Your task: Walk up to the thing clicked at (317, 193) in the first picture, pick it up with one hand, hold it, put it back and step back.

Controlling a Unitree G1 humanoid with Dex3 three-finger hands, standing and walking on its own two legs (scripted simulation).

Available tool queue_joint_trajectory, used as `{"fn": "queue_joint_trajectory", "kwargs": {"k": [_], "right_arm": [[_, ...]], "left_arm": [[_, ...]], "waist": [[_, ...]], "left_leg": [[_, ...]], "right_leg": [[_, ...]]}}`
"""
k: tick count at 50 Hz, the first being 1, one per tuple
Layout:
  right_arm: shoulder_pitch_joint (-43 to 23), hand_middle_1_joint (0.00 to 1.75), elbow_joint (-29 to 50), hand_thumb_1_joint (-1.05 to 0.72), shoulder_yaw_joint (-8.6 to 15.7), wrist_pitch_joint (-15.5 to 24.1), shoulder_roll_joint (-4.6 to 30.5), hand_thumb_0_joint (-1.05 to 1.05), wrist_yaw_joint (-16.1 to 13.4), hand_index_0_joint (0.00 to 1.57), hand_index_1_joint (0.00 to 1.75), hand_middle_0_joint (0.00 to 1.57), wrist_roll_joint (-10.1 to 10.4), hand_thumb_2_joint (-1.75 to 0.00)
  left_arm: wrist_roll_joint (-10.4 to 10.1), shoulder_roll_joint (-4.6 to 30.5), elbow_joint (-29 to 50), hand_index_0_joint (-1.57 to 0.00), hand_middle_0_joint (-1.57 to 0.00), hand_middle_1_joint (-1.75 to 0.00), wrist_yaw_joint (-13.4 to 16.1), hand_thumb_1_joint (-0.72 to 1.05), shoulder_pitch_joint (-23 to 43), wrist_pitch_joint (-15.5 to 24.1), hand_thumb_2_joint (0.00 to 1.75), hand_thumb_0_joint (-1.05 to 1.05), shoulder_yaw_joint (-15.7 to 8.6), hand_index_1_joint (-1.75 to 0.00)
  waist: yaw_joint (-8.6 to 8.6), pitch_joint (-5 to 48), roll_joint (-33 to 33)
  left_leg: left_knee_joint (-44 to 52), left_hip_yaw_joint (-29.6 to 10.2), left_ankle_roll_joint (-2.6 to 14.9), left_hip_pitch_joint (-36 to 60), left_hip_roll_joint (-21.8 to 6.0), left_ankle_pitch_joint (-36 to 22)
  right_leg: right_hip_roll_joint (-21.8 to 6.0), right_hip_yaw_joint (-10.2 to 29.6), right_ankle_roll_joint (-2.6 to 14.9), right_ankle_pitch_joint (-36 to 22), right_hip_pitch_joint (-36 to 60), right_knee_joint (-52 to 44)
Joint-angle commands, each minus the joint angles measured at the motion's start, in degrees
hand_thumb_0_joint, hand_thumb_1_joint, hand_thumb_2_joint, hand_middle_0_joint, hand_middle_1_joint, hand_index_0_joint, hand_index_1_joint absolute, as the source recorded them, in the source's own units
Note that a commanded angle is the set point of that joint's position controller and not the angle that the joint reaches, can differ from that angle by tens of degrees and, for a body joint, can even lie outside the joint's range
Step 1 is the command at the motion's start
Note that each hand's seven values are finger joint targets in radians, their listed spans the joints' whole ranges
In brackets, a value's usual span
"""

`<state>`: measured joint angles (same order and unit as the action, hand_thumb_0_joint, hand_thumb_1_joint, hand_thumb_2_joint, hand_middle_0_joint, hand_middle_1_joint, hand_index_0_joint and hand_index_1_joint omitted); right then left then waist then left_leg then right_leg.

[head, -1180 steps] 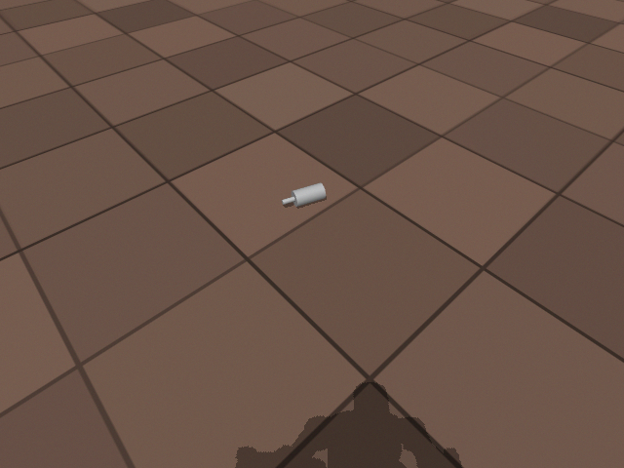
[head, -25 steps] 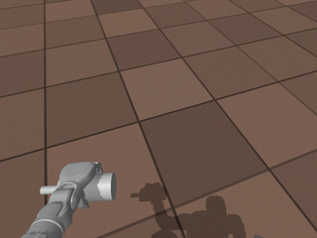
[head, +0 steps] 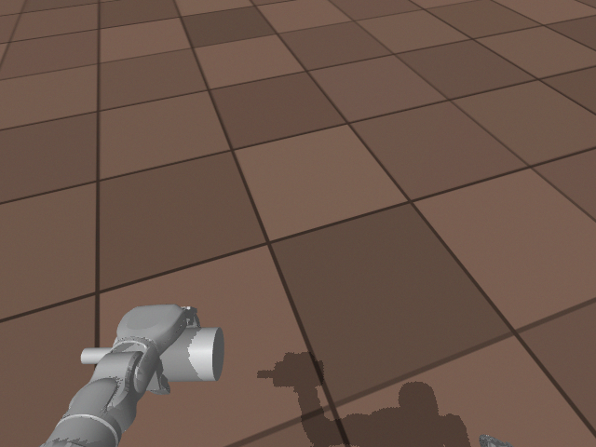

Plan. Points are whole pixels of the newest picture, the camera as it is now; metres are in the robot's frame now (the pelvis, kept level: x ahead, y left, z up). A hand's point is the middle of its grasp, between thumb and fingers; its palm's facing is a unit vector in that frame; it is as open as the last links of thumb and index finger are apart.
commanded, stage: hold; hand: left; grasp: from above
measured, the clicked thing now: (151, 354) +0.30 +0.25 -0.08
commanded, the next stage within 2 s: crouch in 1.36 s
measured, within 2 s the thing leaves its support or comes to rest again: neither
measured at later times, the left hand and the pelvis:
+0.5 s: hand (158, 358) +0.28 +0.22 -0.04, palm faces -0.47 -0.04 -0.88, open 10.6 cm; pelvis -0.01 +0.00 +0.01, yaw +0 degrees
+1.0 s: hand (158, 365) +0.27 +0.21 -0.03, palm faces -0.47 -0.05 -0.88, open 10.6 cm; pelvis -0.02 -0.01 +0.01, yaw +0 degrees
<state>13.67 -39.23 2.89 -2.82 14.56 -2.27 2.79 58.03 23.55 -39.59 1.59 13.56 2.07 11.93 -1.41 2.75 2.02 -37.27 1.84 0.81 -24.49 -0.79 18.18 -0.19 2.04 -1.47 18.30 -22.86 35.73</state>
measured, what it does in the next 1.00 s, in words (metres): stands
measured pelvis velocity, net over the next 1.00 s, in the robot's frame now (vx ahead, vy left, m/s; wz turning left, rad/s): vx -0.02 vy -0.01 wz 0.00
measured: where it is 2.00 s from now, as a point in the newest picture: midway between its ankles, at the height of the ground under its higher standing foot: outside the picture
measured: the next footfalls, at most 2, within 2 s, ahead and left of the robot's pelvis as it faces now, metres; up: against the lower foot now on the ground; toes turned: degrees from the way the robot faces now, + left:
none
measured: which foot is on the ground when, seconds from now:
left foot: down 0.00-1.00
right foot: down 0.00-1.00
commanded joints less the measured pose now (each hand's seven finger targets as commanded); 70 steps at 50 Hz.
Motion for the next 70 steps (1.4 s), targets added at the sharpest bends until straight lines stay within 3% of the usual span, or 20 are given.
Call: {"fn": "queue_joint_trajectory", "kwargs": {"k": [1,2,7,17,22,24,29,33,40,41,43,47,48,49,53,54,56,62,67,70], "right_arm": [[-2.0,0.3,6.6,-0.89,2.7,2.0,8.9,0.0,-0.7,0.2,0.3,0.2,0.0,-0.9],[-1.6,0.3,6.4,-0.89,2.7,1.9,8.8,0.0,-0.7,0.2,0.3,0.2,-0.1,-0.9],[-2.4,0.3,6.5,-0.89,2.6,1.7,8.7,0.0,-0.7,0.2,0.3,0.2,-0.1,-0.9],[-4.2,0.3,7.6,-0.89,2.2,1.2,8.2,0.0,-0.8,0.2,0.3,0.2,0.2,-0.9],[-5.0,0.3,8.3,-0.9,1.9,1.0,8.2,0.0,-1.0,0.2,0.3,0.2,0.3,-0.9],[-5.2,0.3,8.1,-0.9,2.0,0.9,8.4,0.0,-1.1,0.2,0.3,0.2,0.3,-0.9],[-5.8,0.3,8.3,-0.89,1.6,1.0,8.0,0.0,-1.1,0.2,0.3,0.2,0.2,-0.9],[-6.3,0.3,8.3,-0.89,1.7,1.0,8.3,0.0,-1.2,0.2,0.3,0.2,0.3,-0.9],[-7.5,0.3,8.5,-0.9,1.5,1.1,8.0,0.0,-1.3,0.2,0.3,0.2,0.4,-0.9],[-7.5,0.3,8.5,-0.89,1.3,1.2,7.8,0.0,-1.3,0.2,0.3,0.2,0.4,-0.9],[-8.1,0.3,8.6,-0.89,1.3,1.2,7.8,0.0,-1.5,0.2,0.3,0.2,0.4,-0.9],[-8.1,0.3,9.0,-0.89,0.8,1.1,7.6,0.0,-1.6,0.2,0.3,0.2,0.6,-0.9],[-8.2,0.3,8.9,-0.9,0.9,1.1,7.5,0.0,-1.6,0.2,0.3,0.2,0.5,-0.9],[-8.3,0.3,8.7,-0.9,0.9,1.0,7.7,0.0,-1.7,0.2,0.3,0.2,0.6,-0.9],[-8.3,0.3,8.7,-0.9,0.6,0.9,7.6,0.0,-1.9,0.2,0.3,0.2,0.5,-0.9],[-8.4,0.3,8.5,-0.9,0.6,1.0,7.4,0.0,-1.9,0.2,0.3,0.2,0.4,-0.9],[-8.4,0.3,8.3,-0.9,0.7,1.1,7.4,0.0,-1.9,0.2,0.3,0.2,0.3,-0.9],[-7.4,0.3,7.2,-0.9,1.2,0.9,7.9,0.0,-1.9,0.2,0.3,0.2,0.2,-0.9],[-8.0,0.3,7.8,-0.9,1.3,0.8,7.7,0.0,-1.7,0.2,0.3,0.2,0.4,-0.9],[-7.6,0.3,8.1,-0.9,1.2,0.7,7.6,0.0,-1.7,0.2,0.3,0.2,0.5,-0.9]], "left_arm": [[0.3,13.7,12.8,-0.98,-1.0,-0.68,3.0,0.59,20.6,0.0,0.95,0.0,-7.5,-0.7],[0.1,13.1,12.4,-0.97,-0.99,-0.69,3.1,0.58,20.0,0.0,0.93,0.0,-7.5,-0.7],[0.2,13.2,13.1,-0.98,-1.0,-0.71,3.2,0.6,20.0,-0.2,0.98,0.0,-7.6,-0.73],[-0.6,12.1,13.9,-0.98,-1.0,-0.7,0.5,0.59,18.8,0.0,0.97,0.0,-6.1,-0.73],[-0.9,12.3,14.5,-0.98,-1.0,-0.7,-0.2,0.58,18.5,0.6,0.97,0.0,-6.4,-0.73],[-0.8,14.1,15.7,-0.97,-0.99,-0.71,-0.2,0.58,18.9,1.0,0.96,0.0,-7.9,-0.73],[-0.7,13.0,16.6,-0.97,-0.98,-0.73,0.1,0.59,20.1,1.0,0.97,0.0,-7.0,-0.75],[-0.8,13.8,16.2,-0.97,-0.98,-0.75,0.5,0.59,20.2,0.8,0.96,0.0,-8.0,-0.76],[-1.3,12.9,17.1,-0.98,-0.98,-0.75,-1.1,0.6,18.9,0.5,0.97,0.0,-7.0,-0.76],[-1.3,11.8,17.6,-0.97,-0.97,-0.77,-1.4,0.6,20.0,0.5,0.97,0.0,-5.6,-0.77],[-1.5,12.9,17.3,-0.99,-0.99,-0.75,-1.8,0.62,19.1,0.6,0.95,0.0,-6.7,-0.76],[-1.8,11.9,16.5,-0.98,-0.98,-0.75,-2.4,0.62,17.0,0.8,0.94,0.0,-6.3,-0.76],[-1.8,11.7,17.3,-0.98,-0.98,-0.75,-2.4,0.61,18.8,1.0,0.93,0.0,-5.7,-0.75],[-1.5,13.6,16.4,-0.98,-0.98,-0.74,-2.1,0.61,19.0,1.1,0.92,0.0,-7.4,-0.75],[-1.0,14.9,17.2,-1.0,-1.0,-0.77,-1.4,0.63,22.2,1.8,0.98,0.0,-8.1,-0.77],[-1.1,13.9,16.7,-1.02,-1.02,-0.78,-1.4,0.65,22.3,1.9,0.97,0.0,-7.2,-0.78],[-1.0,14.7,17.3,-1.02,-1.02,-0.77,-0.7,0.64,22.7,1.9,0.98,0.0,-8.2,-0.77],[-0.9,13.2,14.9,-1.01,-1.02,-0.75,0.9,0.63,22.5,0.8,0.98,0.0,-7.0,-0.76],[-1.2,13.3,14.8,-0.98,-0.99,-0.75,-1.0,0.6,19.8,0.7,0.96,0.0,-7.0,-0.76],[-1.6,12.8,14.8,-0.99,-1.01,-0.73,-2.5,0.61,19.4,1.1,0.97,0.0,-6.1,-0.75]], "waist": [[0.46,16.1,1.3],[-0.14,15.8,0.7],[0.25,15.9,0.9],[0.45,13.9,0.5],[0.61,12.4,0.1],[1.09,13.6,1.2],[0.64,13.3,0.1],[1.27,12.5,1.4],[1.18,12.3,0.3],[0.8,12.2,-0.1],[1.16,11.5,-0.4],[1.11,9.7,-1.3],[0.89,10.3,-0.8],[1.37,9.7,-0.1],[1.17,11.0,0.2],[0.85,10.6,-0.3],[1.32,12.8,0.8],[0.72,13.0,0.4],[1.76,12.1,0.0],[1.25,11.4,0.1]], "left_leg": [[5.0,-1.0,-0.75,12.8,1.1,-18.9],[5.1,-0.9,-0.65,12.5,1.1,-18.6],[5.7,-0.6,-0.45,13.4,1.5,-18.9],[7.9,-0.7,-0.25,14.4,1.3,-18.0],[9.0,-0.7,-0.16,14.5,1.2,-16.5],[9.1,-0.7,-0.29,15.2,1.2,-17.0],[9.6,-0.5,-0.03,15.7,1.5,-15.6],[10.5,-0.6,-0.42,16.0,1.3,-13.8],[11.0,-0.6,-0.13,16.6,1.4,-14.2],[11.2,-0.6,-0.06,16.8,1.3,-14.2],[11.4,-0.5,0.08,16.5,1.5,-13.3],[12.0,-0.3,0.19,15.8,1.4,-12.4],[12.2,-0.5,0.08,16.0,1.3,-12.0],[12.3,-0.6,0.02,15.6,1.4,-11.8],[12.0,-0.3,0.18,16.3,1.7,-12.2],[12.0,-0.3,0.24,16.4,1.7,-11.5],[11.7,-0.1,0.24,17.4,2.0,-12.7],[11.8,-0.4,-0.26,18.0,1.4,-14.5],[12.2,-0.6,-0.27,17.2,1.3,-14.8],[12.6,-0.6,-0.08,17.1,1.3,-14.7]], "right_leg": [[2.5,-1.9,2.19,-15.8,3.5,-4.7],[2.4,-1.8,2.09,-15.7,4.0,-5.0],[2.1,-1.6,1.85,-16.7,5.2,-5.9],[2.2,-1.6,1.98,-15.8,6.4,-7.7],[2.0,-1.5,2.05,-14.3,6.9,-8.7],[2.1,-1.6,2.12,-14.4,7.3,-8.7],[1.9,-1.4,1.96,-13.6,7.6,-9.5],[2.0,-1.7,2.12,-11.5,7.2,-10.1],[1.9,-1.5,1.93,-11.9,8.2,-10.8],[1.9,-1.5,1.94,-12.1,7.7,-10.8],[1.7,-1.3,1.78,-11.3,8.1,-11.4],[1.7,-1.3,1.8,-10.4,8.1,-11.8],[1.8,-1.3,1.89,-10.0,8.1,-11.7],[1.8,-1.3,1.88,-9.7,7.9,-11.9],[1.5,-1.0,1.81,-10.0,8.0,-12.0],[1.6,-1.0,1.75,-9.5,7.8,-12.2],[1.3,-0.8,1.69,-10.8,8.7,-12.1],[1.8,-1.6,1.91,-12.5,8.5,-11.6],[1.8,-1.8,2.08,-12.3,9.3,-11.8],[1.8,-1.6,2.12,-12.5,9.4,-12.2]]}}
